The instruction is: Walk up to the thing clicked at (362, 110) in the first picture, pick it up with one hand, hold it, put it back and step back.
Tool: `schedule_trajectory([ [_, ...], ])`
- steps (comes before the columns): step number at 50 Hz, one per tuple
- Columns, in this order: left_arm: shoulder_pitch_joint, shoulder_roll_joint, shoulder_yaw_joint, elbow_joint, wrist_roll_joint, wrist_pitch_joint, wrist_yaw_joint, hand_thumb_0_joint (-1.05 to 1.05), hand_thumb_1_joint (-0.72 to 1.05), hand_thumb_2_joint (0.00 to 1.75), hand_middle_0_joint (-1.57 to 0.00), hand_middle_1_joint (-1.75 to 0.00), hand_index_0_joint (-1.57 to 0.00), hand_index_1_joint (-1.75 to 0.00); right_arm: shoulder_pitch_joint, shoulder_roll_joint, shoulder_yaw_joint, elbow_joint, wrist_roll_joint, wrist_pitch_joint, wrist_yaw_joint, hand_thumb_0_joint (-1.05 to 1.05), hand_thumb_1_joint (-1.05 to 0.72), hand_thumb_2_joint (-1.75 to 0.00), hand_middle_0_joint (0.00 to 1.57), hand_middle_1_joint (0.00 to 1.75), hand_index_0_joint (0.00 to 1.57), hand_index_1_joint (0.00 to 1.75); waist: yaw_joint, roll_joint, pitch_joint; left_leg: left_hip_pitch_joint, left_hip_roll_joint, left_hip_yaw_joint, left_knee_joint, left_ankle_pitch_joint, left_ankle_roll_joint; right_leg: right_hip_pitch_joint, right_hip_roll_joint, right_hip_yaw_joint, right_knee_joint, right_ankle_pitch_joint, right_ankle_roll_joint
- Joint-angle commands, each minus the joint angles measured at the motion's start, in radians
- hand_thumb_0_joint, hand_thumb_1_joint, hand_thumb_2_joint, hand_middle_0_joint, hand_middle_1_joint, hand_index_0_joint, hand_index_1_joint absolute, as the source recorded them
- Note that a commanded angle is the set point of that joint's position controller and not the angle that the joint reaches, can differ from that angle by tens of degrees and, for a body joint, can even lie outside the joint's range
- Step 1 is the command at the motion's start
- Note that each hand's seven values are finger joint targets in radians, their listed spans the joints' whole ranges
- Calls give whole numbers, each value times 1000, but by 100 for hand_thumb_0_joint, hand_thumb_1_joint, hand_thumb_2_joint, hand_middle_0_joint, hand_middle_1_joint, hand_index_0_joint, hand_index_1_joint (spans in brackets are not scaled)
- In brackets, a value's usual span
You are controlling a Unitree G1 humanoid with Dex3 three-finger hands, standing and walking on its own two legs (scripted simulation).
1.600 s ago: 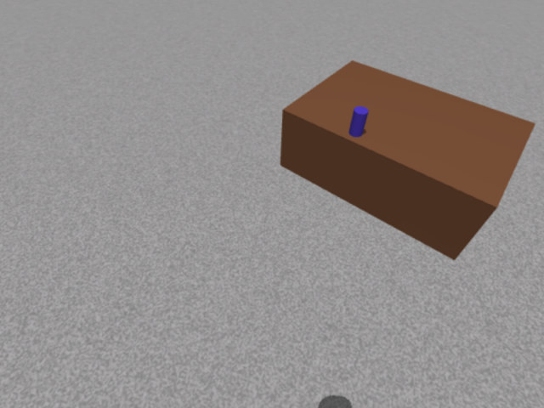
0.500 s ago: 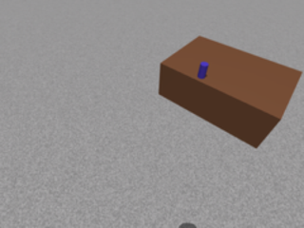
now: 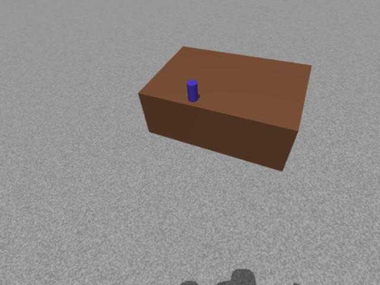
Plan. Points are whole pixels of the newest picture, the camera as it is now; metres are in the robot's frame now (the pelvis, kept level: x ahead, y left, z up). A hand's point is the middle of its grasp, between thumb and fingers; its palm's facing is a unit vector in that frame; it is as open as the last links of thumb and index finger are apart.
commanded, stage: walk up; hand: left
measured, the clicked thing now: (192, 91) +1.19 +0.08 -0.34
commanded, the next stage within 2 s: none
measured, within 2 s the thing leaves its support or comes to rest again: neither
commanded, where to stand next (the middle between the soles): +0.76 +0.02 m, yaw -20 degrees
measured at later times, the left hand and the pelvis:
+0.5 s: hand (95, 203) +0.36 +0.32 -0.13, palm faces -0.23 -0.90 -0.37, open 7.4 cm; pelvis +0.24 +0.06 +0.01, yaw -10 degrees
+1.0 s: hand (131, 140) +0.58 +0.26 -0.10, palm faces -0.26 -0.87 -0.42, open 7.4 cm; pelvis +0.43 +0.02 +0.01, yaw -16 degrees
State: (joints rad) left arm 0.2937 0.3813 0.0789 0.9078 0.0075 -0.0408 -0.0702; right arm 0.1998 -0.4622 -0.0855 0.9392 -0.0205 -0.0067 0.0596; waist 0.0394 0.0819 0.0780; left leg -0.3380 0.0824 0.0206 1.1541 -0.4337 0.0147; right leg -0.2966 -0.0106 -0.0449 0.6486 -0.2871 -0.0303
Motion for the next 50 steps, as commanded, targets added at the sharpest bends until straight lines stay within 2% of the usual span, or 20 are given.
schedule_trajectory([
  [1,-3,298,73,-84,-13,-45,43,0,90,90,-20,-30,-20,-30,56,-165,-33,-91,17,-37,-1,0,-90,-90,20,30,20,30,-41,-203,10,-185,61,-66,-68,170,6,93,-188,382,-442,-167,-111],
  [10,76,306,73,-139,1,-73,42,0,90,90,-20,-30,-20,-30,-113,-140,-44,-210,-20,-56,23,0,-90,-90,20,30,20,30,19,-162,47,-212,61,-46,-453,248,-39,95,-195,323,-385,-120,-165],
  [13,40,305,68,-158,3,-72,48,0,90,90,-20,-30,-20,-30,-77,-131,-51,-207,-15,-71,21,0,-90,-90,20,30,20,30,-16,-194,-6,-84,30,-6,-536,223,-19,101,-195,284,-289,110,-154],
  [15,2,291,57,-175,6,-71,53,0,90,90,-20,-30,-20,-30,86,-147,-65,-168,-16,-80,13,0,-90,-90,20,30,20,30,-111,-144,-93,187,-14,20,-614,256,7,17,-154,228,-91,271,-110],
  [16,31,233,39,-181,5,-70,55,0,90,90,-20,-30,-20,-30,237,-211,-90,-129,-23,-89,1,0,-90,-90,20,30,20,30,-174,22,-174,388,10,-48,-653,179,43,-84,-69,160,204,301,-71],
  [17,113,136,9,-175,-12,-67,57,0,90,90,-20,-30,-20,-30,315,-273,-110,-128,-39,-100,-11,0,-90,-90,20,30,20,30,-185,248,-243,555,213,-354,-740,21,101,-288,57,113,471,2,-25],
  [18,138,181,15,-163,-19,-60,66,0,90,90,-20,-30,-20,-30,265,-289,-109,-150,-18,-97,-15,0,-90,-90,20,30,20,30,-142,189,-186,506,349,-675,-918,-158,156,-407,116,98,559,-216,-18],
  [19,168,250,24,-145,-10,-55,78,0,90,90,-20,-30,-20,-30,174,-313,-115,-168,4,-93,-11,0,-90,-90,20,30,20,30,-95,164,-161,444,400,-732,-924,-201,242,-410,39,158,647,-222,-35],
  [22,90,251,26,-108,-22,-60,54,0,90,90,-20,-30,-20,-30,85,-195,-69,-199,10,-90,-18,0,-90,-90,20,30,20,30,-73,37,-3,169,221,-275,-910,103,146,-292,-40,164,541,-39,-24],
  [24,102,221,23,-110,-31,-50,41,0,90,90,-20,-30,-20,-30,127,-179,-53,-185,15,-103,-20,0,-90,-90,20,30,20,30,-66,72,-27,183,181,-143,-871,412,141,-262,-36,138,489,-2,-3],
  [29,-23,191,12,-160,-20,-37,23,0,90,90,-20,-30,-20,-30,159,-185,-51,-207,6,-96,-27,0,-90,-90,20,30,20,30,-94,70,-13,284,190,-23,-836,646,204,-316,-38,76,223,28,25],
  [32,-84,180,11,-177,-10,-39,18,0,90,90,-20,-30,-20,-30,150,-200,-55,-220,8,-85,-24,0,-90,-90,20,30,20,30,-104,62,-15,238,188,18,-819,590,190,-203,-47,14,44,108,12],
  [36,-60,189,26,-146,-5,-46,21,0,90,90,-20,-30,-20,-30,124,-194,-52,-234,4,-64,-19,0,-90,-90,20,30,20,30,-76,22,-20,156,175,29,-750,340,163,-22,-13,-26,-56,162,-11],
  [38,61,245,51,-107,-1,-61,36,0,90,90,-20,-30,-20,-30,132,-143,-31,-248,6,-61,-17,0,-90,-90,20,30,20,30,1,-128,-103,66,111,86,-500,392,111,248,14,-4,-137,139,-40],
  [39,151,301,77,-92,2,-70,50,0,90,90,-20,-30,-20,-30,186,-97,-11,-251,8,-62,-16,0,-90,-90,20,30,20,30,39,-266,-170,-55,34,118,-265,281,71,391,-84,193,-209,5,-74],
  [40,191,377,93,-111,-1,-74,64,0,90,90,-20,-30,-20,-30,234,-61,4,-254,2,-54,-14,0,-90,-90,20,30,20,30,37,-393,-205,-232,-69,88,-56,-106,27,486,-345,620,-291,-80,-153],
  [41,162,392,90,-114,-16,-67,68,0,90,90,-20,-30,-20,-30,211,-177,-23,-236,4,-36,-22,0,-90,-90,20,30,20,30,47,-283,-177,-286,-53,-22,25,-131,20,431,-405,783,-350,-172,-239],
  [42,117,380,87,-128,-22,-64,71,0,90,90,-20,-30,-20,-30,181,-199,-31,-227,1,-30,-29,0,-90,-90,20,30,20,30,38,-252,-125,-306,-16,-57,56,-129,15,349,-405,770,-366,-207,-269],
  [47,38,277,53,-138,-22,-79,76,0,90,90,-20,-30,-20,-30,206,-144,-24,-174,10,-25,-13,0,-90,-90,20,30,20,30,-37,-182,-57,-191,22,-69,-51,90,13,138,-215,323,-324,244,-167],
  [50,39,284,51,-152,-13,-89,73,0,90,90,-20,-30,-20,-30,163,-134,-34,-186,0,-17,1,0,-90,-90,20,30,20,30,-38,-196,-47,-174,33,-35,-147,143,-10,71,-199,251,-343,193,-178],
])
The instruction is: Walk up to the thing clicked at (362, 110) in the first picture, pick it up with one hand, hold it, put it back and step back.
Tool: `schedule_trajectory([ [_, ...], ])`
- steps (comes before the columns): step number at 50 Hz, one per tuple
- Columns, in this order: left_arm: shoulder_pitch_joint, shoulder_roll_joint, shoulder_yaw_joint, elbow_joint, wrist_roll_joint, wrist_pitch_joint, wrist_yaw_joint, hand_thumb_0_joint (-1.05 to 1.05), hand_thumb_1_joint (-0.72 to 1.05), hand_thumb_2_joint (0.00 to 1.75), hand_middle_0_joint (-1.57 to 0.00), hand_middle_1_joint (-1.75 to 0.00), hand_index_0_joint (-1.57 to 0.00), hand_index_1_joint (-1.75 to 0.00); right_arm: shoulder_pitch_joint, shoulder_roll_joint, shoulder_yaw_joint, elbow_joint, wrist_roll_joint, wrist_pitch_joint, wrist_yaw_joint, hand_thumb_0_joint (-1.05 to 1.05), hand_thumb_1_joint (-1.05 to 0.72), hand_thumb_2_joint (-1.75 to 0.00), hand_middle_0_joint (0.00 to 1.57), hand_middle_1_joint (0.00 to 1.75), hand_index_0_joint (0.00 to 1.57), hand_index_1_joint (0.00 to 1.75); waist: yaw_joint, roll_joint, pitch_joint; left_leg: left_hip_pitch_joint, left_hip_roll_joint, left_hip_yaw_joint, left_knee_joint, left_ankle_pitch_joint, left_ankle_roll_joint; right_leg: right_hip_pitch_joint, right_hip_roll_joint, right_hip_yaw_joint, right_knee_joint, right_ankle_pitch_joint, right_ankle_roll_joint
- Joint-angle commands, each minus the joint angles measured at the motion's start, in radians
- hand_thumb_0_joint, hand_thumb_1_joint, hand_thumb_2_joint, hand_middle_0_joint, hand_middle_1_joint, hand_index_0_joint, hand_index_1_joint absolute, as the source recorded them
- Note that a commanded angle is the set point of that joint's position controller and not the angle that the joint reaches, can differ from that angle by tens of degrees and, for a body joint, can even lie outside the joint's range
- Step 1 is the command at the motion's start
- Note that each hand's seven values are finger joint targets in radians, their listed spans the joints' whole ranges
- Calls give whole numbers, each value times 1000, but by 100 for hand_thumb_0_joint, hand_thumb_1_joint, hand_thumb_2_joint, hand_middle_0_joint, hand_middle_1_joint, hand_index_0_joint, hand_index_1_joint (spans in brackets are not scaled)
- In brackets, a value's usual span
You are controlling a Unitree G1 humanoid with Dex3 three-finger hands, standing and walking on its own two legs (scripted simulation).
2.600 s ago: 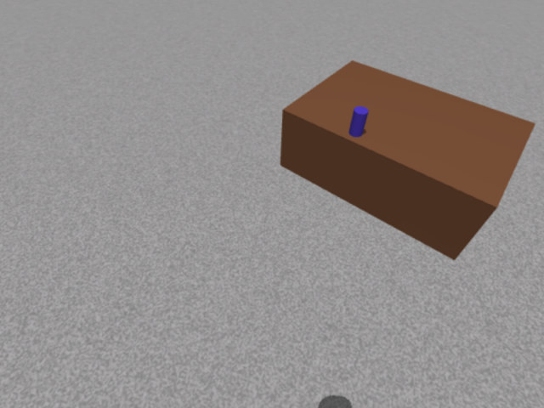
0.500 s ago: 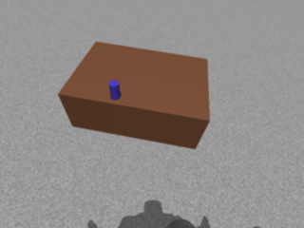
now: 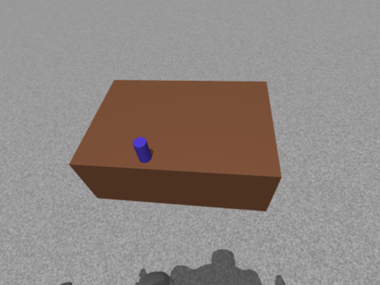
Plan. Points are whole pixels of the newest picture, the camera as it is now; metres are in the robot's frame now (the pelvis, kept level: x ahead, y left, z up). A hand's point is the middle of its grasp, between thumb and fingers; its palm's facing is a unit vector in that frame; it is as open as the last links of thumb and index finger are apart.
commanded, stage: walk up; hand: left
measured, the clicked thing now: (142, 150) +0.71 +0.27 -0.35
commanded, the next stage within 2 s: none
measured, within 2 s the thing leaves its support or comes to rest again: neither
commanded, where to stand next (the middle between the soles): +0.31 +0.09 m, yaw -3 degrees
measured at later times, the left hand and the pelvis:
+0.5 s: hand (55, 248) +0.23 +0.38 -0.14, palm faces -0.11 -0.92 -0.37, open 7.4 cm; pelvis +0.15 +0.11 +0.00, yaw -3 degrees
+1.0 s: hand (76, 203) +0.36 +0.38 -0.15, palm faces -0.09 -0.92 -0.37, open 7.4 cm; pelvis +0.23 +0.13 -0.02, yaw -4 degrees
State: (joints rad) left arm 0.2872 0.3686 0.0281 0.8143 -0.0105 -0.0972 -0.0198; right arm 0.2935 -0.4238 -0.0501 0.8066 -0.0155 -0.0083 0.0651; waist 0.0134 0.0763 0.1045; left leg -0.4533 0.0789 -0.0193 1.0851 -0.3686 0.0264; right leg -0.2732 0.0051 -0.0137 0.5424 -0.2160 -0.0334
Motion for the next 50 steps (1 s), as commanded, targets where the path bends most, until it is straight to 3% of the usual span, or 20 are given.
schedule_trajectory([
  [1,49,302,104,-61,9,-33,22,0,90,90,-20,-30,-20,-30,38,-172,-72,-62,-6,-15,1,0,-90,-90,20,30,20,30,-3,-196,-63,-64,44,13,-130,85,-28,30,-212,214,-250,54,-178],
  [6,55,341,112,-59,23,-32,19,0,90,90,-20,-30,-20,-30,-50,-172,-83,-80,-18,-29,20,0,-90,-90,20,30,20,30,15,-232,-48,19,60,22,-338,129,-35,-51,-211,206,-222,-170,-174],
  [11,5,289,85,-63,35,-12,23,0,90,90,-20,-30,-20,-30,168,-227,-121,2,-23,-51,5,0,-90,-90,20,30,20,30,-131,-65,-128,456,-20,59,-503,47,9,-286,-159,148,118,-157,-98],
  [12,69,207,58,-51,26,-10,22,0,90,90,-20,-30,-20,-30,238,-284,-139,18,-31,-61,-7,0,-90,-90,20,30,20,30,-154,173,-157,507,93,-127,-667,-166,48,-343,-34,43,436,-118,-56],
  [13,129,144,34,-51,12,-6,26,0,90,90,-20,-30,-20,-30,169,-324,-136,-22,-29,-68,-14,0,-90,-90,20,30,20,30,-92,290,-101,495,275,-484,-808,-246,92,-515,84,37,604,-299,-8],
  [14,110,263,63,-29,16,0,40,0,90,90,-20,-30,-20,-30,130,-363,-142,-41,1,-64,-12,0,-90,-90,20,30,20,30,-94,180,-94,427,384,-625,-851,-312,203,-508,18,77,676,-334,-22],
  [15,62,305,67,-21,19,0,44,0,90,90,-20,-30,-20,-30,99,-345,-138,-42,7,-59,-12,0,-90,-90,20,30,20,30,-79,115,-24,310,378,-583,-857,-295,228,-490,-22,112,703,-284,-29],
  [18,101,287,74,29,-2,-2,20,0,90,90,-20,-30,-20,-30,32,-239,-92,-52,6,-73,-26,0,-90,-90,20,30,20,30,-28,73,28,250,195,-209,-810,75,122,-383,-59,112,574,-125,-18],
  [19,118,270,73,39,-4,1,13,0,90,90,-20,-30,-20,-30,39,-244,-89,-45,9,-80,-27,0,-90,-90,20,30,20,30,-18,104,12,239,183,-160,-790,168,129,-339,-66,84,546,-100,-6],
  [25,-5,239,70,-8,17,12,-8,0,90,90,-20,-30,-20,-30,93,-245,-87,-59,2,-71,-26,0,-90,-90,20,30,20,30,-64,93,-7,311,189,-98,-806,185,210,-294,-71,-13,266,-74,28],
  [29,-15,185,60,-5,24,13,6,0,90,90,-20,-30,-20,-30,59,-219,-68,-61,5,-56,-38,0,-90,-90,20,30,20,30,-27,48,-27,228,189,-30,-670,580,183,-119,-37,-44,158,8,5],
  [32,48,190,64,22,25,6,23,0,90,90,-20,-30,-20,-30,39,-187,-52,-68,22,-43,-49,0,-90,-90,20,30,20,30,17,-43,-127,244,103,45,-438,634,108,101,11,-62,-54,162,-18],
  [33,94,231,78,33,28,1,31,0,90,90,-20,-30,-20,-30,49,-138,-33,-69,33,-44,-51,0,-90,-90,20,30,20,30,50,-123,-187,194,60,68,-300,518,70,217,-33,10,-81,238,-40],
  [35,80,308,89,-4,21,0,41,0,90,90,-20,-30,-20,-30,134,-95,-10,-53,30,-30,-62,0,-90,-90,20,30,20,30,26,-267,-221,-42,-90,33,-59,-203,13,306,-398,533,-175,281,-204],
  [36,23,332,92,-12,13,10,40,0,90,90,-20,-30,-20,-30,120,-180,-41,-36,16,-15,-75,0,-90,-90,20,30,20,30,24,-225,-184,-54,-50,1,3,-303,15,245,-439,580,-168,165,-299],
  [37,11,311,89,-12,10,17,43,0,90,90,-20,-30,-20,-30,98,-197,-46,-21,11,-12,-80,0,-90,-90,20,30,20,30,22,-191,-138,-73,-33,-25,9,-309,7,182,-415,525,-187,129,-299],
  [41,-91,247,57,-10,27,27,43,0,90,90,-20,-30,-20,-30,118,-153,-33,50,22,-14,-68,0,-90,-90,20,30,20,30,-25,-219,-104,77,-32,0,-156,-96,-14,-29,-227,205,-152,151,-171],
  [47,-177,238,61,-10,21,78,29,0,90,90,-20,-30,-20,-30,85,-142,-35,115,7,-39,-84,0,-90,-90,20,30,20,30,-41,-253,-143,253,-85,99,-513,186,-32,-109,-176,104,15,79,-125],
  [49,-173,185,46,-10,12,100,22,0,90,90,-20,-30,-20,-30,42,-213,-53,108,-16,-49,-94,0,-90,-90,20,30,20,30,-34,-112,-101,259,31,-81,-608,163,8,-237,-131,93,94,-90,-59],
  [50,-157,166,45,0,9,111,20,0,90,90,-20,-30,-20,-30,-19,-269,-59,85,-18,-56,-96,0,-90,-90,20,30,20,30,-7,12,-73,152,203,-357,-747,7,85,-227,-52,55,187,-229,-11],
])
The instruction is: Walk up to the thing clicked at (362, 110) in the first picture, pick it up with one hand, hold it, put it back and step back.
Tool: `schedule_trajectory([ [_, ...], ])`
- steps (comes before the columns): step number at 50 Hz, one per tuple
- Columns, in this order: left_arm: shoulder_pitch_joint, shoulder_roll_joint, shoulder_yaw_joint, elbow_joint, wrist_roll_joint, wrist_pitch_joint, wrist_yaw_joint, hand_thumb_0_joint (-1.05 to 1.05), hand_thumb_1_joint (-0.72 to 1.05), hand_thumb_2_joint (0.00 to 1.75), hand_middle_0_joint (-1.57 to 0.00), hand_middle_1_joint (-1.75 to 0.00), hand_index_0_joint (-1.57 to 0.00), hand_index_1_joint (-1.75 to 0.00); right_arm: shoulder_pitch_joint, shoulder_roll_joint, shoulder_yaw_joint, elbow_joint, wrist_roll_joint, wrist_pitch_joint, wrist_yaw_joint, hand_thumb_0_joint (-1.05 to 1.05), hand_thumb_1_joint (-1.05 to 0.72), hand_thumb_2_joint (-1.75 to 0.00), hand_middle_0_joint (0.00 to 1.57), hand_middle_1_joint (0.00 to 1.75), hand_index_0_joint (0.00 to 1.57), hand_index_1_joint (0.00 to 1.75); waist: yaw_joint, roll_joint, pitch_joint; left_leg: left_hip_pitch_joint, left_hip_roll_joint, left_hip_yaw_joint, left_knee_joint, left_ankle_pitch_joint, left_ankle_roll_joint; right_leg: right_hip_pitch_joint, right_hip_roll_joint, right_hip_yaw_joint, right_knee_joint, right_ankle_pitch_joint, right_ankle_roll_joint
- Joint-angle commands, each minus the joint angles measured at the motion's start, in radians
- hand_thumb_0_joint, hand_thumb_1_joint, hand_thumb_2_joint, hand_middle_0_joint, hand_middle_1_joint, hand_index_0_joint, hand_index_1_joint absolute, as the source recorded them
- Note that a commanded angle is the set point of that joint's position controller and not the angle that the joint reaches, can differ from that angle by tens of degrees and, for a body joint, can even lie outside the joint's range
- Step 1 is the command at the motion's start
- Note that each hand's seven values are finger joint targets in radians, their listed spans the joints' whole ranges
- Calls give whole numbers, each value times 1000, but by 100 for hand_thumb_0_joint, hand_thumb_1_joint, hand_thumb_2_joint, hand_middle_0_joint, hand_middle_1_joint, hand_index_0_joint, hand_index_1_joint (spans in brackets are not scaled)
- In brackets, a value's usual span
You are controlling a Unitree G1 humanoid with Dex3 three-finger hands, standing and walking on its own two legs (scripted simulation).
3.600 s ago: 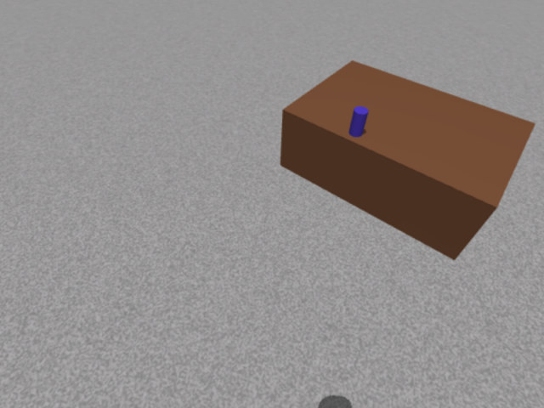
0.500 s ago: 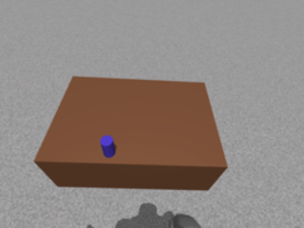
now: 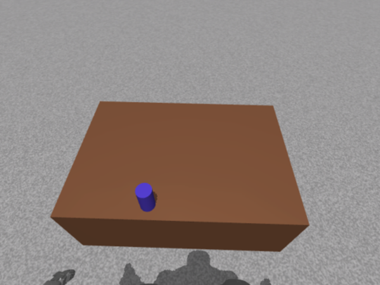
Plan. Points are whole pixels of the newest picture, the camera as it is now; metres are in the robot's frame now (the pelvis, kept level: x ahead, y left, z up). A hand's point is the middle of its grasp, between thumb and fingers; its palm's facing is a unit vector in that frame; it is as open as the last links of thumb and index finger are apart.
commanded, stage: walk up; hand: left
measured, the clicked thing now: (145, 197) +0.46 +0.18 -0.33
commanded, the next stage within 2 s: stand in 1.20 s
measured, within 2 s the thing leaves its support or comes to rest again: neither
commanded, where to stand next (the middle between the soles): +0.08 -0.04 m, yaw +1 degrees
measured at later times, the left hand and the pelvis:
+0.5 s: hand out of the picture +0.06 +0.26 -0.13, palm faces +0.03 -0.94 -0.33, open 7.4 cm; pelvis +0.01 -0.01 +0.02, yaw +2 degrees
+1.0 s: hand out of the picture +0.12 +0.25 -0.13, palm faces +0.03 -0.95 -0.31, open 7.4 cm; pelvis +0.02 +0.00 +0.03, yaw +2 degrees
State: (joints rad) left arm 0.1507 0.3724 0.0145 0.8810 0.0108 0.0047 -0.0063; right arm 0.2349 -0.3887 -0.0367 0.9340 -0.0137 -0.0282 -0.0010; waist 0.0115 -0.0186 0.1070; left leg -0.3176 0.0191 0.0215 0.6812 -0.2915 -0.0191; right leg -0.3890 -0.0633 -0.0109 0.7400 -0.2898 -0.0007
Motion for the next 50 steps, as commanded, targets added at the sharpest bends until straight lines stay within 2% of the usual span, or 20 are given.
schedule_trajectory([
  [1,-12,217,80,-31,-11,19,14,0,90,90,-20,-30,-20,-30,-36,-354,-79,-52,-8,-33,-27,0,-90,-90,20,30,20,30,-5,187,-50,-143,357,-473,-388,-160,238,25,24,37,129,-227,-36],
  [2,4,233,85,-13,-6,19,10,0,90,90,-20,-30,-20,-30,-94,-334,-76,-58,-14,-33,-27,0,-90,-90,20,30,20,30,19,145,-29,-190,339,-446,-364,-139,255,76,7,60,135,-190,-34],
  [3,24,219,87,7,-6,15,4,0,90,90,-20,-30,-20,-30,-116,-310,-66,-59,-13,-34,-28,0,-90,-90,20,30,20,30,35,150,-37,-182,287,-347,-331,-99,226,97,12,54,82,-175,-43],
  [4,29,204,85,19,-6,9,-1,0,90,90,-20,-30,-20,-30,-117,-283,-55,-54,-14,-37,-29,0,-90,-90,20,30,20,30,40,157,-59,-122,227,-266,-276,10,178,101,16,40,-11,-115,-46],
  [5,40,200,84,32,-6,3,-3,0,90,90,-20,-30,-20,-30,-114,-268,-48,-47,-9,-38,-27,0,-90,-90,20,30,20,30,47,170,-85,-91,192,-211,-227,100,140,124,19,27,-93,-20,-50],
  [7,19,208,84,43,-1,-3,-3,0,90,90,-20,-30,-20,-30,-92,-249,-40,-27,2,-35,-22,0,-90,-90,20,30,20,30,32,170,-138,-54,152,-165,-156,189,98,201,-1,48,-163,134,-56],
  [8,9,215,83,46,2,-7,2,0,90,90,-20,-30,-20,-30,-76,-228,-34,-23,5,-33,-24,0,-90,-90,20,30,20,30,22,153,-166,-43,147,-150,-129,217,86,235,-26,82,-191,171,-67],
  [9,-20,227,75,43,3,-13,2,0,90,90,-20,-30,-20,-30,-52,-206,-27,-15,10,-30,-24,0,-90,-90,20,30,20,30,-2,102,-184,-35,114,-140,-144,140,69,210,-65,150,-208,155,-83],
  [10,-65,227,66,44,-1,-9,-3,0,90,90,-20,-30,-20,-30,-60,-207,-27,-2,9,-27,-24,0,-90,-90,20,30,20,30,-19,79,-157,19,88,-120,-190,12,61,122,-64,149,-224,65,-83],
  [12,-83,208,55,55,-5,-1,-9,0,90,90,-20,-30,-20,-30,-108,-234,-30,10,1,-26,-21,0,-90,-90,20,30,20,30,-9,100,-114,15,111,-169,-250,-97,67,90,-33,109,-243,-40,-56],
  [14,-63,207,52,87,-3,-1,-13,0,90,90,-20,-30,-20,-30,-139,-242,-24,18,2,-27,-18,0,-90,-90,20,30,20,30,4,97,-108,-12,137,-197,-281,-131,83,130,-26,92,-258,-62,-55],
  [16,-50,211,51,111,-3,-7,-15,0,90,90,-20,-30,-20,-30,-149,-226,-14,25,5,-28,-14,0,-90,-90,20,30,20,30,7,58,-110,11,121,-171,-271,-103,78,134,-41,115,-295,-46,-60],
  [20,-92,224,51,130,-3,-16,-14,0,90,90,-20,-30,-20,-30,-138,-218,-13,61,10,-25,-11,0,-90,-90,20,30,20,30,-15,-10,-105,76,87,-123,-244,8,60,105,-68,136,-353,-11,-58],
  [22,-96,214,49,136,-6,-16,-13,0,90,90,-20,-30,-20,-30,-148,-215,-11,72,11,-26,-10,0,-90,-90,20,30,20,30,-14,-8,-104,102,88,-122,-261,29,56,97,-67,130,-373,-11,-51],
  [28,-111,204,54,153,-6,-18,-8,0,90,90,-20,-30,-20,-30,-154,-208,-9,99,11,-25,-13,0,-90,-90,20,30,20,30,-13,-27,-147,125,96,-106,-268,195,49,173,-72,101,-381,101,-42],
  [33,-122,198,56,158,-6,-11,-7,0,90,90,-20,-30,-20,-30,-174,-198,-8,114,8,-20,-13,0,-90,-90,20,30,20,30,-8,-27,-130,128,91,-101,-296,161,43,175,-74,101,-419,46,-38],
  [39,-117,188,58,166,-4,-7,-8,0,90,90,-20,-30,-20,-30,-193,-198,-2,119,8,-25,-15,0,-90,-90,20,30,20,30,6,12,-159,108,106,-113,-325,210,45,260,-64,73,-402,144,-29],
  [44,-141,188,60,161,-5,-4,-8,0,90,90,-20,-30,-20,-30,-176,-196,-4,128,6,-23,-17,0,-90,-90,20,30,20,30,-3,23,-167,110,107,-110,-333,236,40,280,-64,63,-395,171,-29],
  [49,-147,187,59,163,-3,0,-11,0,90,90,-20,-30,-20,-30,-182,-202,-4,128,4,-22,-18,0,-90,-90,20,30,20,30,-6,36,-144,81,106,-122,-361,152,41,285,-60,62,-405,134,-26],
  [50,-143,184,60,164,-3,1,-10,0,90,90,-20,-30,-20,-30,-184,-202,-5,127,3,-22,-18,0,-90,-90,20,30,20,30,-5,39,-148,87,111,-123,-365,164,41,286,-58,58,-403,135,-28],
])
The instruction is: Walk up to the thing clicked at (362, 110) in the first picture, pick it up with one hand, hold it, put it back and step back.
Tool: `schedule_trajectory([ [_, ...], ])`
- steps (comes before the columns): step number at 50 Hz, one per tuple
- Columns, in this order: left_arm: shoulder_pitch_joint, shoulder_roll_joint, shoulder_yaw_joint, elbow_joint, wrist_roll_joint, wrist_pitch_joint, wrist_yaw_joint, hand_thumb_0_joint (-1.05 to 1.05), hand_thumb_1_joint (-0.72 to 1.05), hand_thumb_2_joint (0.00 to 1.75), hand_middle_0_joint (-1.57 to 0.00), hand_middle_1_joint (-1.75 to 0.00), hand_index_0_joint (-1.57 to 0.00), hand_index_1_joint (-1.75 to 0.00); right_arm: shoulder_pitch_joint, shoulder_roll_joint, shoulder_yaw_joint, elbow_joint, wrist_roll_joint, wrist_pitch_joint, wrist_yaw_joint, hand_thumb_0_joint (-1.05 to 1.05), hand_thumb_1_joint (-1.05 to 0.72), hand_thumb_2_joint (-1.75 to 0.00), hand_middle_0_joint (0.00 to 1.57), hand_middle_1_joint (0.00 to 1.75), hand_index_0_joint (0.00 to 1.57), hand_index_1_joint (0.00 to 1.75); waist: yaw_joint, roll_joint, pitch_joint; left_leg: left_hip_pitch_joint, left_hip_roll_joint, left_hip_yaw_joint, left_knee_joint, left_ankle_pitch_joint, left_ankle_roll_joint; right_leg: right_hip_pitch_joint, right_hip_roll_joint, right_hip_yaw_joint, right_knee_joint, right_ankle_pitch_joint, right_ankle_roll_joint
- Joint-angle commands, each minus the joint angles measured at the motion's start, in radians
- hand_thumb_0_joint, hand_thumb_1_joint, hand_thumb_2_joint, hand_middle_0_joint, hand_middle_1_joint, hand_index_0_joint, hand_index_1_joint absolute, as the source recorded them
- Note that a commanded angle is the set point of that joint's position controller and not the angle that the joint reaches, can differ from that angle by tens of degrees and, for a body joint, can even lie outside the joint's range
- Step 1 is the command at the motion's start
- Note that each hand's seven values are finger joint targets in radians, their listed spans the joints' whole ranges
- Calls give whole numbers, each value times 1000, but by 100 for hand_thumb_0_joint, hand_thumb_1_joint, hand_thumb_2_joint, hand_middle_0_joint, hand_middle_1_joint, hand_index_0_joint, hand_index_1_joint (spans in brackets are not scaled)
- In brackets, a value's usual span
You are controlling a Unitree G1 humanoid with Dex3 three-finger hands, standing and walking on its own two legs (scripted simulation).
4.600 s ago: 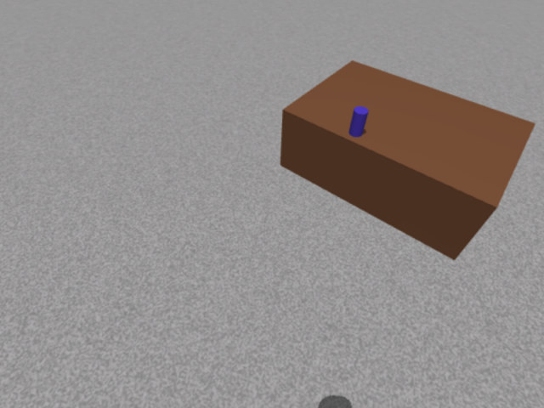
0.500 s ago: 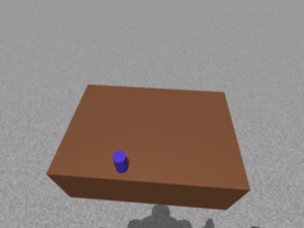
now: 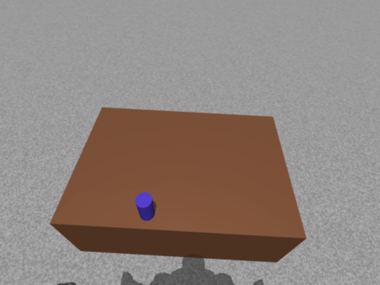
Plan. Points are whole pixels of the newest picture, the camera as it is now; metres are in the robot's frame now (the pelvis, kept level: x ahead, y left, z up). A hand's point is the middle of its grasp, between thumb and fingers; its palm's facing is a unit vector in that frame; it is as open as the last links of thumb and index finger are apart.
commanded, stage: walk up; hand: left
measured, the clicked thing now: (145, 207) +0.45 +0.17 -0.36
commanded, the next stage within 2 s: stand in 0.20 s
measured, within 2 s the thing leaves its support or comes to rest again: neither
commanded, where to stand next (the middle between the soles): +0.06 -0.04 m, yaw -1 degrees
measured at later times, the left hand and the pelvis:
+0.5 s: hand out of the picture +0.08 +0.26 -0.15, palm faces +0.00 -0.94 -0.34, open 7.4 cm; pelvis +0.01 +0.00 +0.00, yaw +1 degrees
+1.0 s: hand out of the picture +0.10 +0.25 -0.15, palm faces -0.01 -0.94 -0.34, open 7.4 cm; pelvis +0.02 +0.00 +0.00, yaw +0 degrees
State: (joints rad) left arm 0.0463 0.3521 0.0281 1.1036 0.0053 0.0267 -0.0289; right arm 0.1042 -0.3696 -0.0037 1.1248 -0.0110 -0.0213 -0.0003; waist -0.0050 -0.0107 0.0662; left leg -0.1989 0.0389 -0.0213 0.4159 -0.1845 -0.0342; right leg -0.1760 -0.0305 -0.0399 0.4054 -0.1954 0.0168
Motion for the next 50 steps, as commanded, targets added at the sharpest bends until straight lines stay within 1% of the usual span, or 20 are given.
schedule_trajectory([
  [1,-36,204,47,-56,2,-21,12,0,90,90,-20,-30,-20,-30,-54,-221,-38,-62,1,-30,-19,0,-90,-90,20,30,20,30,12,33,-105,-35,90,-83,-101,66,55,72,-88,85,-70,39,-44],
  [9,-41,202,48,-57,4,-21,11,0,90,90,-20,-30,-20,-30,-44,-223,-40,-59,0,-31,-20,0,-90,-90,20,30,20,30,6,20,-121,-20,90,-80,-99,95,57,90,-92,80,-71,75,-41],
  [10,-24,183,30,-39,0,-33,14,0,90,90,-20,-30,-20,-30,-72,-205,-32,-56,-5,-22,-13,0,-90,-90,20,30,20,30,17,75,-117,-8,96,-87,-123,54,44,81,-101,92,-96,28,-33],
  [11,-25,192,30,-33,3,-38,16,0,90,90,-20,-30,-20,-30,-77,-199,-31,-60,-5,-18,-10,0,-90,-90,20,30,20,30,12,62,-107,-15,97,-94,-133,18,44,80,-100,95,-104,18,-31],
  [12,-20,200,32,-28,4,-42,17,0,90,90,-20,-30,-20,-30,-82,-201,-33,-61,-4,-17,-9,0,-90,-90,20,30,20,30,13,45,-107,-7,99,-98,-132,14,43,79,-100,93,-105,14,-31],
  [14,-30,207,30,-24,5,-49,21,0,90,90,-20,-30,-20,-30,-66,-198,-30,-55,-2,-14,-6,0,-90,-90,20,30,20,30,5,26,-102,9,90,-85,-123,70,40,72,-107,96,-116,38,-30],
  [16,-16,206,26,-17,4,-52,22,0,90,90,-20,-30,-20,-30,-71,-201,-32,-50,-1,-13,-4,0,-90,-90,20,30,20,30,7,19,-98,41,86,-81,-116,65,38,48,-107,96,-125,29,-28],
  [17,-25,206,23,-18,6,-53,22,0,90,90,-20,-30,-20,-30,-64,-201,-32,-50,0,-13,-4,0,-90,-90,20,30,20,30,-1,13,-93,40,93,-85,-121,81,39,49,-107,94,-125,38,-28],
  [19,-16,208,22,-12,2,-55,24,0,90,90,-20,-30,-20,-30,-70,-203,-32,-48,0,-11,-2,0,-90,-90,20,30,20,30,4,14,-89,48,88,-84,-124,71,39,44,-106,92,-130,39,-25],
  [23,-12,210,20,-12,2,-60,28,0,90,90,-20,-30,-20,-30,-70,-202,-32,-48,1,-9,0,0,-90,-90,20,30,20,30,3,-2,-110,72,91,-79,-113,114,42,56,-110,91,-132,69,-24],
  [26,-7,209,16,-10,1,-60,30,0,90,90,-20,-30,-20,-30,-69,-202,-32,-43,2,-8,0,0,-90,-90,20,30,20,30,4,3,-106,70,92,-80,-118,113,40,57,-108,89,-134,61,-22],
  [28,0,209,17,-7,3,-59,31,0,90,90,-20,-30,-20,-30,-71,-197,-31,-43,1,-7,-1,0,-90,-90,20,30,20,30,4,8,-109,71,92,-72,-113,144,39,67,-112,88,-129,113,-24],
  [33,15,209,17,-6,0,-61,33,0,90,90,-20,-30,-20,-30,-73,-197,-32,-43,2,-9,-2,0,-90,-90,20,30,20,30,9,7,-130,95,96,-70,-109,213,39,89,-113,79,-117,171,-23],
  [35,7,216,18,-7,0,-61,34,0,90,90,-20,-30,-20,-30,-60,-189,-28,-40,1,-10,-2,0,-90,-90,20,30,20,30,5,5,-123,83,97,-68,-114,222,37,103,-115,80,-114,188,-22],
  [40,4,213,19,-8,3,-57,34,0,90,90,-20,-30,-20,-30,-64,-194,-28,-40,1,-4,-3,0,-90,-90,20,30,20,30,8,7,-94,68,93,-67,-128,157,38,90,-112,81,-131,126,-21],
  [42,14,217,20,-8,3,-58,35,0,90,90,-20,-30,-20,-30,-74,-195,-29,-45,2,-6,-3,0,-90,-90,20,30,20,30,13,14,-109,88,96,-69,-123,191,38,92,-111,77,-124,145,-21],
  [44,4,216,21,-11,3,-58,36,0,90,90,-20,-30,-20,-30,-64,-196,-29,-44,2,-6,-4,0,-90,-90,20,30,20,30,8,12,-116,89,99,-67,-117,210,38,103,-115,80,-125,167,-23],
  [46,0,217,20,-13,4,-56,35,0,90,90,-20,-30,-20,-30,-59,-193,-27,-42,2,-6,-6,0,-90,-90,20,30,20,30,6,17,-98,70,94,-65,-129,179,35,103,-112,80,-130,143,-22],
  [48,7,210,20,-12,4,-55,35,0,90,90,-20,-30,-20,-30,-68,-202,-29,-46,2,-7,-6,0,-90,-90,20,30,20,30,11,33,-111,82,100,-66,-123,198,40,111,-116,80,-126,166,-24],
  [50,2,214,21,-14,3,-56,35,0,90,90,-20,-30,-20,-30,-59,-195,-28,-44,2,-7,-6,0,-90,-90,20,30,20,30,8,15,-108,78,99,-66,-130,199,38,115,-115,78,-125,155,-25],
])
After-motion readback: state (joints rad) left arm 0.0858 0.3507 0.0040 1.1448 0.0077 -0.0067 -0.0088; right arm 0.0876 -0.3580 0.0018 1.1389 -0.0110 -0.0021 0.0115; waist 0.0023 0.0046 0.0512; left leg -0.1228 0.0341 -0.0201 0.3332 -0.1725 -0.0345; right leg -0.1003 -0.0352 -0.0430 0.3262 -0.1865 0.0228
